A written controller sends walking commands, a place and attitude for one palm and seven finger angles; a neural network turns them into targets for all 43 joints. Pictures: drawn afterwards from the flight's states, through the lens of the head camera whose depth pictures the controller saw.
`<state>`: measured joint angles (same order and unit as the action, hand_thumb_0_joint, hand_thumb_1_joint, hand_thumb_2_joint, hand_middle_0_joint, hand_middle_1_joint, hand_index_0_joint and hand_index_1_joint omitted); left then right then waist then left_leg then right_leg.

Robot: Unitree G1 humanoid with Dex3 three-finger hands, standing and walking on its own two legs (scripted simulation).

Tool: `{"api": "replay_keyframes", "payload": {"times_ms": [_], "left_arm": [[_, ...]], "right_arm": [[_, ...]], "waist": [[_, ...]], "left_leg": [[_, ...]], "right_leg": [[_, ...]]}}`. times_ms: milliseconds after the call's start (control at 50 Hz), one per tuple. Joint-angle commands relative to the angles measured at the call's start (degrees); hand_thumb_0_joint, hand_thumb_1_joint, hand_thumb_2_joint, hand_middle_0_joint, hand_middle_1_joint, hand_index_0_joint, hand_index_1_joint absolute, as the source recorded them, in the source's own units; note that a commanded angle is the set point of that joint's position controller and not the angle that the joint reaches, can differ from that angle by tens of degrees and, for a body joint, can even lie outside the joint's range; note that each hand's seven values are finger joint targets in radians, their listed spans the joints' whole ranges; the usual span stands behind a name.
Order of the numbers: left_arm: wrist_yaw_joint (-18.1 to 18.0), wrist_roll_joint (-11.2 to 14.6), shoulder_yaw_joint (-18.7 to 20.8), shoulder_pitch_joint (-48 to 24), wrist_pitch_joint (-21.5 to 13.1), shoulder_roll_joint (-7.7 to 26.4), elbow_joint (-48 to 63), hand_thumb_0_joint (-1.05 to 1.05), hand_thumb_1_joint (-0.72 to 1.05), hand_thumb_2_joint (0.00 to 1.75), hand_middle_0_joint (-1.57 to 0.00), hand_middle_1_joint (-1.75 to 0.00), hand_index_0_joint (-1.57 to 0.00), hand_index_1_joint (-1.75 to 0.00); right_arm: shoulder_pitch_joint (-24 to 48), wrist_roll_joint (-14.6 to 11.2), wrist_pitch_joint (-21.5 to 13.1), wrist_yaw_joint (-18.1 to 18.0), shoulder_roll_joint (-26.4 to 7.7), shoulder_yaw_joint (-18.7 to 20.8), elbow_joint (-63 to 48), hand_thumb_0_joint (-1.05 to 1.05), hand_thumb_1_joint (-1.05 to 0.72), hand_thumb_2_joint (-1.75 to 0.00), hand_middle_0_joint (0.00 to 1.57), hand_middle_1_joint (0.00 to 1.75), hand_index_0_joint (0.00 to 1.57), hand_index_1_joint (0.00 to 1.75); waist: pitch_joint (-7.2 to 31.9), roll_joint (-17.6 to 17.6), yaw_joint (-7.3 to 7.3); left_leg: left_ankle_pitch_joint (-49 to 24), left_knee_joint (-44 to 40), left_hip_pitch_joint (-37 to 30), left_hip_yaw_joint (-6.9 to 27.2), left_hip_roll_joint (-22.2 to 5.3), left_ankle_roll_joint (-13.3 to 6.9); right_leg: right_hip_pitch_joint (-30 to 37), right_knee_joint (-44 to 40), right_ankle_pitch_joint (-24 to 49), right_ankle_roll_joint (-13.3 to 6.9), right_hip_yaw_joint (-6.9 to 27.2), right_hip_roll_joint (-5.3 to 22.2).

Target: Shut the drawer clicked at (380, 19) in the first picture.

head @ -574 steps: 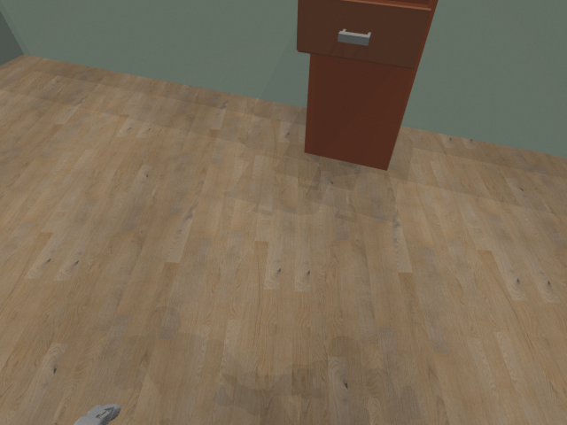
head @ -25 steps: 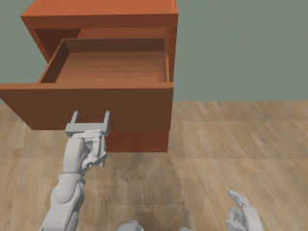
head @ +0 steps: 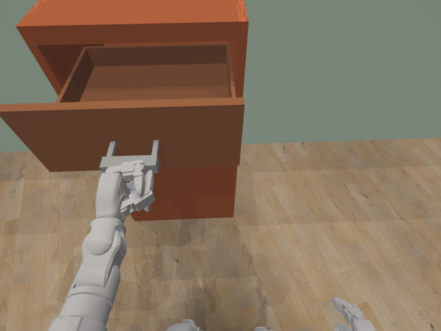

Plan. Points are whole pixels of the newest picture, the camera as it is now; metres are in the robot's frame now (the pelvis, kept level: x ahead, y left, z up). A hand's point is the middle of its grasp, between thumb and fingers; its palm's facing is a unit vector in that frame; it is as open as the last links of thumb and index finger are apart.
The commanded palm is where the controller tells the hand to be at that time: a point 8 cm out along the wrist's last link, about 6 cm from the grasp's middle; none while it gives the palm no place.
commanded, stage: push the drawer shut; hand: left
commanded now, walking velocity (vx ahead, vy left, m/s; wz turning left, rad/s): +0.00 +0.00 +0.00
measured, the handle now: (132, 155) +0.42 +0.18 +0.07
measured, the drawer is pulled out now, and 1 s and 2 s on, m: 0.21 0.08 0.00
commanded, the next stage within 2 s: none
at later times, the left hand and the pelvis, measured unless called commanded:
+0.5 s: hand (151, 159) +0.42 +0.14 +0.06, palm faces +0.05 -1.00 -0.03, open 3.1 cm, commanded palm +0.41 +0.20 +0.07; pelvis -0.01 +0.01 -0.01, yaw +0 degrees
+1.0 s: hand (155, 136) +0.48 +0.15 +0.06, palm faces +0.07 -1.00 -0.02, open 3.1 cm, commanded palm +0.47 +0.20 +0.07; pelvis +0.00 +0.01 -0.01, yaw -1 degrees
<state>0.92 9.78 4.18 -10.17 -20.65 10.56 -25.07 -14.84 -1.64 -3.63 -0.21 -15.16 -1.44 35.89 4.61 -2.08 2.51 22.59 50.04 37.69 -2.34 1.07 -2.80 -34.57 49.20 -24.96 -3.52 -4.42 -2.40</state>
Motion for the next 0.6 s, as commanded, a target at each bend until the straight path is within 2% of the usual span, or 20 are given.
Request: {"api": "replay_keyframes", "payload": {"times_ms": [0,60,100,140,160,180,200,220,260,300,320,340,360,400,440,500,520,540,560,580], "left_arm": [[-2.3,0.5,5.21,-24.95,-4.14,8.91,11.45,0.0,0.9,0.9,-1.4,-1.6,-1.4,-1.6],[-2.77,0.17,4.0,-29.91,-4.2,7.91,9.89,0.0,0.9,0.9,-1.4,-1.6,-1.4,-1.6],[-3.18,-0.08,5.4,-31.9,-4.19,9.74,7.84,0.0,0.9,0.9,-1.4,-1.6,-1.4,-1.6],[-3.27,-0.2,5.48,-34.59,-4.15,10.27,6.41,0.0,0.9,0.9,-1.4,-1.6,-1.4,-1.6],[-3.07,-0.02,4.19,-36.28,-3.94,8.72,5.16,0.0,0.9,0.9,-1.4,-1.6,-1.4,-1.6],[-3.16,-0.04,5.48,-38.3,-4.1,10.58,4.46,0.0,0.9,0.9,-1.4,-1.6,-1.4,-1.6],[-3.35,-0.43,6.08,-38.42,-4.1,11.39,3.08,0.0,0.9,0.9,-1.4,-1.6,-1.4,-1.6],[-3.36,-0.31,6.33,-39.15,-3.94,11.36,1.32,0.0,0.9,0.9,-1.4,-1.6,-1.4,-1.6],[-3.21,-0.19,6.47,-43.2,-4.13,11.92,-0.21,0.0,0.9,0.9,-1.4,-1.6,-1.4,-1.6],[-3.15,-0.56,7.76,-44.0,-4.29,13.36,-2.26,0.0,0.9,0.9,-1.4,-1.6,-1.4,-1.6],[-3.12,-0.5,8.31,-44.63,-4.38,13.47,-3.57,0.0,0.9,0.9,-1.4,-1.6,-1.4,-1.6],[-2.94,-0.43,7.67,-45.66,-4.31,12.62,-4.89,0.0,0.9,0.9,-1.4,-1.6,-1.4,-1.6],[-2.99,-0.34,9.21,-47.08,-4.48,14.18,-6.05,0.0,0.9,0.9,-1.4,-1.6,-1.4,-1.6],[-2.96,-0.8,10.95,-48.07,-4.92,16.38,-8.3,0.0,0.9,0.9,-1.4,-1.6,-1.4,-1.6],[-2.63,-0.82,9.54,-50.31,-5.25,14.26,-10.6,0.0,0.9,0.9,-1.4,-1.6,-1.4,-1.6],[-2.29,-1.32,11.98,-53.02,-5.99,17.53,-13.7,0.0,0.9,0.9,-1.4,-1.6,-1.4,-1.6],[-2.14,-1.52,12.61,-52.39,-6.07,17.78,-15.36,0.0,0.9,0.9,-1.4,-1.6,-1.4,-1.6],[-1.85,-1.65,11.9,-54.42,-6.42,17.54,-15.44,0.0,0.9,0.9,-1.4,-1.6,-1.4,-1.6],[-1.8,-1.64,12.4,-55.6,-6.67,17.78,-15.99,0.0,0.9,0.9,-1.4,-1.6,-1.4,-1.6],[-1.74,-1.88,13.63,-55.55,-6.88,19.27,-16.85,0.0,0.9,0.9,-1.4,-1.6,-1.4,-1.6]], "right_arm": [[0.86,0.04,-1.96,-0.54,-7.6,3.01,-6.74,0.0,-0.9,-0.9,0.2,0.3,0.2,0.3],[0.52,0.02,-1.78,-0.55,-7.51,2.87,-6.18,0.0,-0.9,-0.9,0.2,0.3,0.2,0.3],[-0.19,0.09,-1.54,-0.71,-7.92,2.93,-5.73,0.0,-0.9,-0.9,0.2,0.3,0.2,0.3],[-0.09,0.0,-1.2,-0.86,-7.81,2.66,-5.58,0.0,-0.9,-0.9,0.2,0.3,0.2,0.3],[-0.24,-0.01,-1.24,-0.86,-7.65,2.56,-5.49,0.0,-0.9,-0.9,0.2,0.3,0.2,0.3],[-0.55,-0.07,-1.2,-1.0,-7.8,2.54,-5.19,0.0,-0.9,-0.9,0.2,0.3,0.2,0.3],[-0.89,0.0,-1.03,-1.05,-8.0,2.53,-4.9,0.0,-0.9,-0.9,0.2,0.3,0.2,0.3],[-1.13,0.02,-0.82,-1.05,-7.96,2.39,-4.95,0.0,-0.9,-0.9,0.2,0.3,0.2,0.3],[-1.45,-0.01,-0.74,-1.14,-7.96,2.27,-4.73,0.0,-0.9,-0.9,0.2,0.3,0.2,0.3],[-2.34,0.15,-0.6,-1.09,-8.32,2.38,-4.7,0.0,-0.9,-0.9,0.2,0.3,0.2,0.3],[-2.61,0.21,-0.45,-0.98,-8.14,2.32,-4.53,0.0,-0.9,-0.9,0.2,0.3,0.2,0.3],[-2.82,0.19,-0.39,-0.85,-8.07,2.3,-4.44,0.0,-0.9,-0.9,0.2,0.3,0.2,0.3],[-3.32,0.31,-0.31,-0.84,-8.26,2.36,-4.16,0.0,-0.9,-0.9,0.2,0.3,0.2,0.3],[-4.24,0.52,-0.04,-0.81,-8.51,2.39,-4.07,0.0,-0.9,-0.9,0.2,0.3,0.2,0.3],[-4.71,0.51,0.14,-0.54,-8.28,2.44,-3.9,0.0,-0.9,-0.9,0.2,0.3,0.2,0.3],[-6.35,0.81,0.41,-0.33,-8.82,2.58,-3.54,0.0,-0.9,-0.9,0.2,0.3,0.2,0.3],[-6.72,0.84,0.56,-0.23,-8.77,2.63,-3.56,0.0,-0.9,-0.9,0.2,0.3,0.2,0.3],[-6.99,0.84,0.68,-0.17,-8.77,2.64,-3.52,0.0,-0.9,-0.9,0.2,0.3,0.2,0.3],[-7.55,0.98,0.74,-0.09,-8.78,2.73,-3.23,0.0,-0.9,-0.9,0.2,0.3,0.2,0.3],[-7.91,1.02,0.87,-0.08,-8.96,2.88,-3.17,0.0,-0.9,-0.9,0.2,0.3,0.2,0.3]], "waist": [[16.13,2.61,1.82],[16.53,0.73,2.64],[16.59,1.97,2.89],[17.42,0.94,3.29],[17.16,1.51,3.88],[17.24,1.91,3.76],[17.14,0.83,3.75],[17.22,1.78,3.81],[17.74,0.49,4.4],[18.98,0.89,4.14],[19.43,-0.63,3.79],[19.32,-0.29,4.3],[19.47,1.07,4.28],[19.87,1.16,4.08],[19.32,0.83,4.89],[19.81,0.54,4.83],[20.46,1.26,4.51],[20.37,-0.08,5.2],[21.12,0.44,5.24],[21.67,0.1,4.95]], "left_leg": [[-9.63,-6.01,-9.87,4.61,-1.22,0.74],[-7.85,-6.09,-10.88,5.15,-1.35,0.93],[-7.44,-6.1,-10.6,5.47,-1.47,0.81],[-6.47,-5.99,-10.54,5.42,-1.4,0.85],[-5.46,-5.98,-10.36,5.41,-1.35,0.78],[-5.17,-5.85,-9.65,5.48,-1.39,0.79],[-5.24,-5.83,-9.84,5.55,-1.44,0.77],[-4.98,-5.85,-9.19,5.65,-1.32,0.77],[-3.88,-5.75,-9.07,5.55,-1.26,0.84],[-5.2,-5.66,-9.68,5.99,-1.39,0.84],[-6.3,-5.57,-9.78,5.84,-1.25,0.98],[-6.19,-5.28,-9.64,5.68,-1.24,0.95],[-6.05,-5.02,-8.54,5.68,-1.2,0.88],[-6.46,-4.74,-7.21,5.5,-1.1,0.78],[-6.81,-4.5,-7.4,5.24,-1.11,0.76],[-7.09,-3.9,-6.05,5.24,-1.01,0.66],[-6.87,-3.89,-5.64,5.14,-0.96,0.67],[-7.18,-3.67,-5.93,4.95,-1.05,0.64],[-7.67,-3.37,-5.82,5.0,-0.97,0.57],[-8.01,-3.05,-5.84,4.89,-1.03,0.58]], "right_leg": [[3.35,-7.42,13.05,2.92,4.87,1.17],[1.11,-7.16,10.56,2.75,4.43,1.07],[0.63,-7.25,9.76,2.81,4.43,0.84],[0.3,-7.24,8.9,2.77,4.63,0.88],[-0.15,-7.45,8.03,2.91,4.58,0.83],[0.3,-7.4,7.85,2.86,4.86,0.81],[-0.38,-7.3,7.54,2.79,4.72,0.62],[0.01,-7.29,7.52,2.8,4.77,0.68],[-0.61,-7.36,6.55,2.83,4.92,0.73],[-0.59,-6.85,7.41,2.65,4.54,0.47],[-0.2,-6.69,8.5,2.51,4.61,0.55],[-0.64,-6.76,8.58,2.61,4.55,0.57],[-0.15,-6.69,8.63,2.69,4.75,0.53],[0.73,-6.45,9.22,2.66,5.06,0.45],[-0.45,-6.53,9.8,2.7,4.91,0.48],[-0.38,-5.97,10.04,2.59,5.19,0.34],[-0.03,-5.91,9.83,2.63,5.18,0.35],[-0.78,-5.89,10.15,2.66,5.28,0.39],[-0.47,-5.69,10.7,2.7,5.34,0.37],[-0.57,-5.54,10.93,2.68,5.5,0.35]]}}
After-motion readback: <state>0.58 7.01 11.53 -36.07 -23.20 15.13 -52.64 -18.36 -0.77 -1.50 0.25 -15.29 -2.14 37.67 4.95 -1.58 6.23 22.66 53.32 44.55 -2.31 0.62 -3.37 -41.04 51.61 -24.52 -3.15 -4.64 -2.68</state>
